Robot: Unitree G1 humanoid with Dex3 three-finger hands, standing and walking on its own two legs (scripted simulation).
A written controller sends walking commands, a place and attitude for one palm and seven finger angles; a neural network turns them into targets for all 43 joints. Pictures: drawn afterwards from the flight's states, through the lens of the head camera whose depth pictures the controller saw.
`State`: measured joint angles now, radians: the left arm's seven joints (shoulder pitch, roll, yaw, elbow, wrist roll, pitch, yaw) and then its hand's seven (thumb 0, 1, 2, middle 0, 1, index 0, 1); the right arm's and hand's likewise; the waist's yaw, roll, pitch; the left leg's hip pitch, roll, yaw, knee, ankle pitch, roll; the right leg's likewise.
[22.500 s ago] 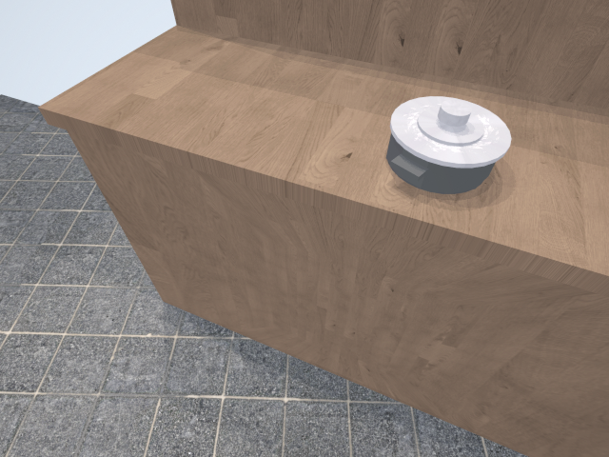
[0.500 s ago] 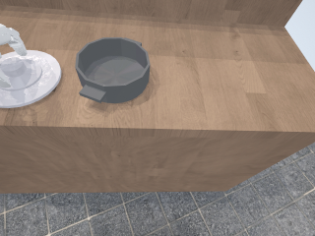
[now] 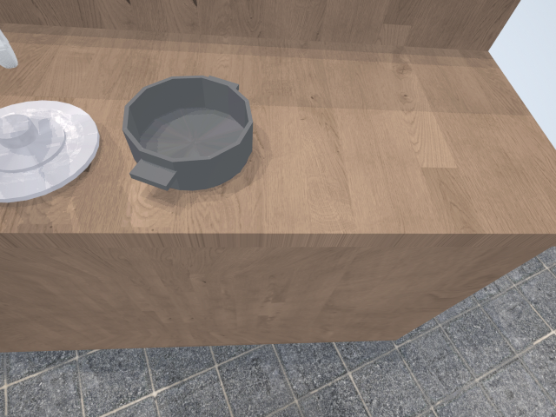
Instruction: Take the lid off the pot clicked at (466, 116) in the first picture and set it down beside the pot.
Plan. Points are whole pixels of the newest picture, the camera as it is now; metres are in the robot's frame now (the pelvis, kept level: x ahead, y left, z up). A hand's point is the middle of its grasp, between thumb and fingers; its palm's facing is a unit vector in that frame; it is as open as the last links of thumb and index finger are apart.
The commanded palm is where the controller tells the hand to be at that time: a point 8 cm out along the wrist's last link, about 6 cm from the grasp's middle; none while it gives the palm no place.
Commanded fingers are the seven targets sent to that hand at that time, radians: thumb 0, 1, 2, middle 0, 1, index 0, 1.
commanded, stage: raise the empty hand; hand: left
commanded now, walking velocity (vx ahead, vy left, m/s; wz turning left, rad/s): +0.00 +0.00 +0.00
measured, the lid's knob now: (15, 131) +0.49 +0.33 +0.11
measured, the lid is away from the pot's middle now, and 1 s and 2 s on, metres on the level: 0.23 0.23 0.23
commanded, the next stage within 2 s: draw the hand back to the body in 0.68 s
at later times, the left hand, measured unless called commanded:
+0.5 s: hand out of the picture +0.48 +0.32 +0.27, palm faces -0.22 -0.10 -0.97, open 11.1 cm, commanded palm +0.48 +0.32 +0.32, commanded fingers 0.00 -0.08 0.78 -0.41 -0.74 -0.41 -0.74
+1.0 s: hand out of the picture +0.47 +0.33 +0.27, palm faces -0.20 -0.11 -0.97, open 11.1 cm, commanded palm +0.45 +0.32 +0.32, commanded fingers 0.00 -0.08 0.78 -0.41 -0.74 -0.41 -0.74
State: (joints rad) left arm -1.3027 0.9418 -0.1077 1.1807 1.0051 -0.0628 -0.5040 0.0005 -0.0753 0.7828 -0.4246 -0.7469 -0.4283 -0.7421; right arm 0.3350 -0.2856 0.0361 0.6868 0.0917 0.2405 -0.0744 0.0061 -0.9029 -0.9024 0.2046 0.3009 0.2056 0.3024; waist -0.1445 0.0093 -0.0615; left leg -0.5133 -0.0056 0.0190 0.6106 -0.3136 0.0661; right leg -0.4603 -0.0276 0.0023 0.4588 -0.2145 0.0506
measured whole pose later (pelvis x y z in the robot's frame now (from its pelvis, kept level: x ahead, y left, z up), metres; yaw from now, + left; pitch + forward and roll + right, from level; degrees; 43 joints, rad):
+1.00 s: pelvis +0.02 -0.02 +0.01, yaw +1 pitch +10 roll -1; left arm -1.28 0.97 -0.07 1.01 1.00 0.08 -0.56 0.00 -0.08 0.78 -0.43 -0.75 -0.43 -0.74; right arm 0.32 -0.31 0.02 0.65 0.08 0.24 -0.03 0.01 -0.90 -0.90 0.20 0.30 0.20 0.30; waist -0.12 0.02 -0.04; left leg -0.37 -0.01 0.02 0.46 -0.26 0.04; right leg -0.34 -0.03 0.00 0.37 -0.20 0.04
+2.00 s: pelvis +0.01 -0.07 +0.02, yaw +0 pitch -1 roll +0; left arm -0.39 0.52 0.43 0.09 -0.07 -0.03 0.10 0.01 0.46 0.85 -0.30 -0.50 -0.30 -0.49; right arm 0.17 -0.27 0.02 0.69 0.04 -0.01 -0.06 0.01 -0.90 -0.90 0.20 0.30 0.20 0.30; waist 0.04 0.05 0.00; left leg -0.12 0.05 0.00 0.38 -0.24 -0.03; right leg -0.13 0.03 -0.01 0.36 -0.21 -0.02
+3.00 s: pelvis -0.01 -0.04 +0.02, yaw +1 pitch -5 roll -1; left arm 0.27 0.40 0.45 -0.66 -0.10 -0.10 0.09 0.01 0.88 0.90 -0.21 -0.30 -0.22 -0.30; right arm 0.14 -0.20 0.03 0.69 -0.01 -0.10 -0.05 0.02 -0.90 -0.90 0.20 0.30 0.20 0.30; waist 0.10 0.04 0.02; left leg -0.07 0.02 0.01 0.39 -0.23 0.00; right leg -0.06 0.00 -0.01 0.34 -0.19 0.01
